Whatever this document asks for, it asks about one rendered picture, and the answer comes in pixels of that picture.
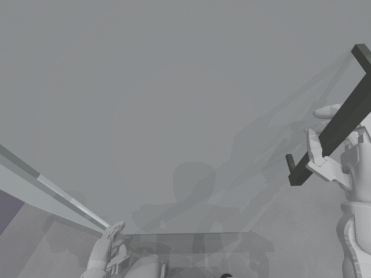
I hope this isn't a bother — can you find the handle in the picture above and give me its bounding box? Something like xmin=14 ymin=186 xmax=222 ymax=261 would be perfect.
xmin=285 ymin=43 xmax=371 ymax=186

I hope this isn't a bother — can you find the robot left hand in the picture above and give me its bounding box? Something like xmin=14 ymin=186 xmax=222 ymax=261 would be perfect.
xmin=86 ymin=221 xmax=130 ymax=278

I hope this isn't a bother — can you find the fridge door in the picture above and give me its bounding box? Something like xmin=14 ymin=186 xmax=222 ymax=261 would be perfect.
xmin=0 ymin=0 xmax=371 ymax=235

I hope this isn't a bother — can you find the robot left thigh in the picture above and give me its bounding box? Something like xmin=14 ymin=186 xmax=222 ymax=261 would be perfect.
xmin=124 ymin=257 xmax=166 ymax=278

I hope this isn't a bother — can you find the robot right hand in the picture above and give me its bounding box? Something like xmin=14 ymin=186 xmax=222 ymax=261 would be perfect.
xmin=303 ymin=103 xmax=371 ymax=203

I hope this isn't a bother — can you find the right robot forearm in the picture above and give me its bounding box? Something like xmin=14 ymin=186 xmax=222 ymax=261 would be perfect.
xmin=336 ymin=201 xmax=371 ymax=278

